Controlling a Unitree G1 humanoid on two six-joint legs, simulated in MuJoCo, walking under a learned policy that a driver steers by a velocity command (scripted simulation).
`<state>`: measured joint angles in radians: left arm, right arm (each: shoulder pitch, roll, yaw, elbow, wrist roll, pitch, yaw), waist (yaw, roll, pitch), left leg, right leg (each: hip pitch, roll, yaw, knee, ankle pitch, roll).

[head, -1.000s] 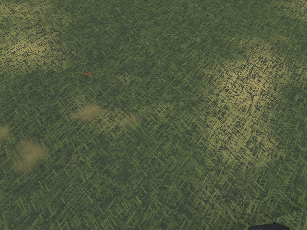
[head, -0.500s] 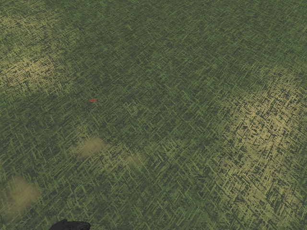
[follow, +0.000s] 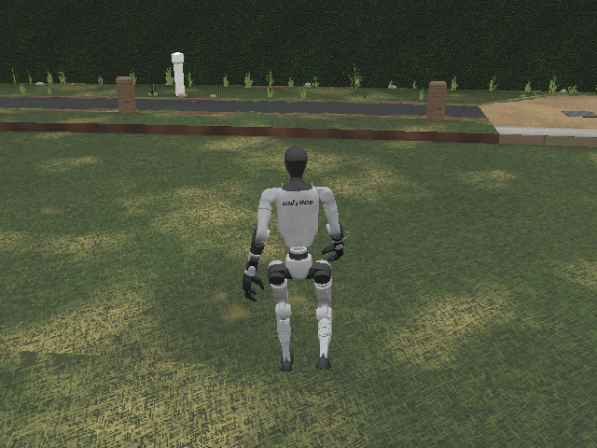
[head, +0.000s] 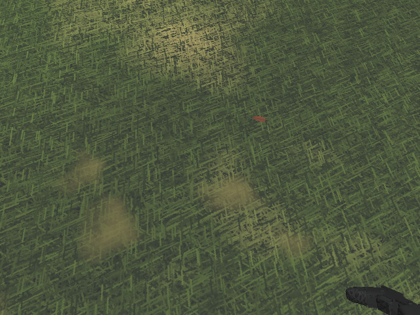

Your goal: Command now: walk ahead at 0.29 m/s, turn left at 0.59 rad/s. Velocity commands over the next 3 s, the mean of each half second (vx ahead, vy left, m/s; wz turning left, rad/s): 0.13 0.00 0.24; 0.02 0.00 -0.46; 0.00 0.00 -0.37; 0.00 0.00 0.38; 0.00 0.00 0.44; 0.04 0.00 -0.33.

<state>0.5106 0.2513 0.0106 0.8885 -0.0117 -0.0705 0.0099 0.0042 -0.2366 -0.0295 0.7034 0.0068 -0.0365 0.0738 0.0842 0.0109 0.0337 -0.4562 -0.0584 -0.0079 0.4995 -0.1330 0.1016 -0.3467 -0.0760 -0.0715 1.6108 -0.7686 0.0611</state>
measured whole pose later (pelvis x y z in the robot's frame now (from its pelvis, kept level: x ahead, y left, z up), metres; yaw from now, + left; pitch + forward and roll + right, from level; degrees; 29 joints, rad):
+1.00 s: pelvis +0.17 -0.09 -0.01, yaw -10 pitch +3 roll +0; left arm 0.13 0.29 0.09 0.54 0.00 0.03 -0.03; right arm 0.17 -0.30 -0.10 0.75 0.00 0.02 -0.03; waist -0.02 0.03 0.05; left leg -0.37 0.08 0.01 1.00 -0.56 -0.06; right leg -0.44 0.05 -0.02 0.68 -0.28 -0.07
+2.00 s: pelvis +0.23 -0.06 +0.00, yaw -6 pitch +1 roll -1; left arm 0.16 0.28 0.08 0.68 -0.01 0.02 0.03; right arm 0.15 -0.32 -0.09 0.61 0.03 0.06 0.02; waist 0.01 -0.01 0.06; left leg -0.44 0.00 -0.01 0.89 -0.46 -0.05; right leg -0.23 -0.04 -0.04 0.52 -0.31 0.01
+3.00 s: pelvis +0.27 -0.05 +0.01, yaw -7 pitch +2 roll +1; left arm 0.16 0.32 0.07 0.66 -0.03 0.05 -0.01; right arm 0.24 -0.29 -0.07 0.68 0.00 0.01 -0.03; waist -0.03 -0.01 0.04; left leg -0.18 0.01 0.07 0.45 -0.30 0.03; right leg -0.47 -0.02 0.01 0.96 -0.45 0.03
